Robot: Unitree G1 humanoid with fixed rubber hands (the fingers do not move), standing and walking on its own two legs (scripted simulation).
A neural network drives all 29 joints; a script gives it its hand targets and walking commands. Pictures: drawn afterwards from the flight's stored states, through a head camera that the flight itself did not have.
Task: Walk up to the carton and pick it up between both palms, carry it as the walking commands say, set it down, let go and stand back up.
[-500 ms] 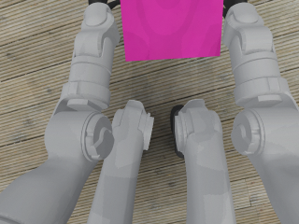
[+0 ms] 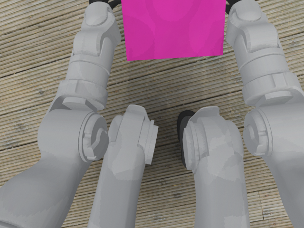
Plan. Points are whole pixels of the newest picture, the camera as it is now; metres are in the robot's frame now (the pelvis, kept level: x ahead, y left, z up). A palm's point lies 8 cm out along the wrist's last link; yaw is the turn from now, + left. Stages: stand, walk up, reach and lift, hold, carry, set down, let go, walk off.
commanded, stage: set down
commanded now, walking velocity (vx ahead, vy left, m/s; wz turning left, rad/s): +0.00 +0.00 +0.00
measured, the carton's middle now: (167, 17) +0.54 -0.01 -0.23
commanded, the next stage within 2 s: none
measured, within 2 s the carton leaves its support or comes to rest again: rests again in 1.70 s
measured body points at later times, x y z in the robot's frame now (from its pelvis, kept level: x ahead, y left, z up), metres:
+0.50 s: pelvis -0.01 +0.01 -0.01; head +0.34 -0.01 +0.26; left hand +0.54 +0.13 -0.15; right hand +0.54 -0.14 -0.17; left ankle +0.11 +0.09 -0.34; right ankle +0.14 -0.10 -0.34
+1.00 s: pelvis +0.01 +0.00 -0.02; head +0.36 -0.01 +0.26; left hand +0.54 +0.13 -0.17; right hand +0.56 -0.14 -0.18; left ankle +0.11 +0.09 -0.34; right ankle +0.14 -0.10 -0.34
